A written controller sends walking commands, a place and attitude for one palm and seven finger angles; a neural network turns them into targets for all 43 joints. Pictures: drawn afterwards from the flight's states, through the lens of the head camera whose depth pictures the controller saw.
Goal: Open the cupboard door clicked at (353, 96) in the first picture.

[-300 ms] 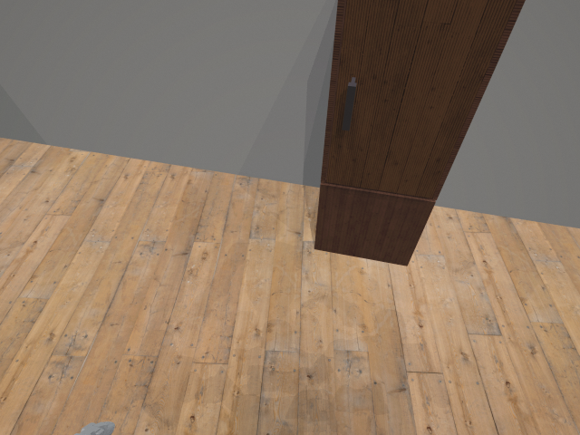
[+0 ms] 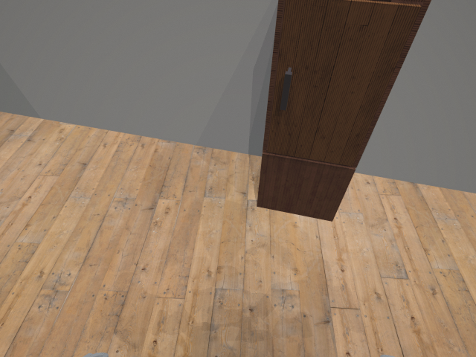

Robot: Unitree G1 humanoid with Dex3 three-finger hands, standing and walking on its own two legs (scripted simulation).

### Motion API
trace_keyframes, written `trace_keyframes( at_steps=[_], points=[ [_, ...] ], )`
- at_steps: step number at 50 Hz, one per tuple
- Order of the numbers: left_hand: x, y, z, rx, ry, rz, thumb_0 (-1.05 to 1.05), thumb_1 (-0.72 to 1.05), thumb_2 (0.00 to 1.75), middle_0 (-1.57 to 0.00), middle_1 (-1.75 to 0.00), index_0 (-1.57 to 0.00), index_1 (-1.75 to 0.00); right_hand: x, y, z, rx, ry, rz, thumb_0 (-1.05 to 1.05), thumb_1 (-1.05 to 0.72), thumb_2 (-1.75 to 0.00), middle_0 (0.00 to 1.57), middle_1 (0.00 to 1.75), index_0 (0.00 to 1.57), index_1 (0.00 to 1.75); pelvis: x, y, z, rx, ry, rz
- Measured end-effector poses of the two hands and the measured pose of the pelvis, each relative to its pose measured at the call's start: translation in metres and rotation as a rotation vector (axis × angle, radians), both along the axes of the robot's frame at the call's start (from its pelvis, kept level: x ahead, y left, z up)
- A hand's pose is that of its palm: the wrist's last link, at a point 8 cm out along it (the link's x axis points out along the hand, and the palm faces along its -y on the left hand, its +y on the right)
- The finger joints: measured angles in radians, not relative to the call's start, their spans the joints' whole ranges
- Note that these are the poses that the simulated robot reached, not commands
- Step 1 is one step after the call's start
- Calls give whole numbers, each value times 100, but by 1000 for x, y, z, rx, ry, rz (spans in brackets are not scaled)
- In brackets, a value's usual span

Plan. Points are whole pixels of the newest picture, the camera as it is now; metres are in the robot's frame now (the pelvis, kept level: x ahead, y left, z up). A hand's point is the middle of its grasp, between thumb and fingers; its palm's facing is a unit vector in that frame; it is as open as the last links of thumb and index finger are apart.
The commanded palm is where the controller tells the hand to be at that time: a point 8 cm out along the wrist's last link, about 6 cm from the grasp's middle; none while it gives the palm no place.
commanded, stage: stand and wait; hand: left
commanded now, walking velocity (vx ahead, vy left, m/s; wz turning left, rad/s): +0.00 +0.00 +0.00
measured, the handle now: (286, 88) +0.95 -0.10 -0.03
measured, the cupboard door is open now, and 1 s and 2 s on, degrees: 0 0 0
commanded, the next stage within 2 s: look at it before walking up in 0.52 s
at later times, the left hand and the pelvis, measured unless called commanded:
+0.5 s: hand out of the picture +0.06 +0.24 -0.15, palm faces -0.02 -0.94 -0.35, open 7.4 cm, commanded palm none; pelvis -0.01 -0.01 +0.00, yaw +0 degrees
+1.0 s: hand out of the picture +0.06 +0.24 -0.15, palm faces -0.03 -0.94 -0.33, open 7.4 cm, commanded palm none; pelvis -0.01 -0.01 +0.00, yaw +0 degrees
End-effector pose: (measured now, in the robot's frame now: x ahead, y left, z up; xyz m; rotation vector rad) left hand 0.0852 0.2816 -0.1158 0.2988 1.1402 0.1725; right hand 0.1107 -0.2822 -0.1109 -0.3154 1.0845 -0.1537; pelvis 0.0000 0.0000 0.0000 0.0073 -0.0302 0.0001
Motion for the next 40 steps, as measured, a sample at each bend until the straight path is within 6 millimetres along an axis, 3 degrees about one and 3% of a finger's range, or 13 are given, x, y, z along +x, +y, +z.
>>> trace_keyframes(
  at_steps=[10,19,40],
  points=[
    [-28,1,-3,12,69,26,0,90,90,-21,-30,-20,-30,-35,-14,-6,-14,93,-34,1,-90,-90,20,30,21,30,-5,-6,2,-2,-4,1],
    [-36,4,0,27,86,29,0,91,90,-21,-30,-20,-30,-57,-20,-8,-15,139,-54,1,-90,-90,20,30,20,30,-11,-8,3,-2,-7,0],
    [-25,-2,2,17,55,7,0,91,90,-21,-30,-20,-30,-57,-18,-7,-5,123,-55,1,-90,-90,20,30,21,30,-13,-10,4,-2,-3,-5]
  ],
)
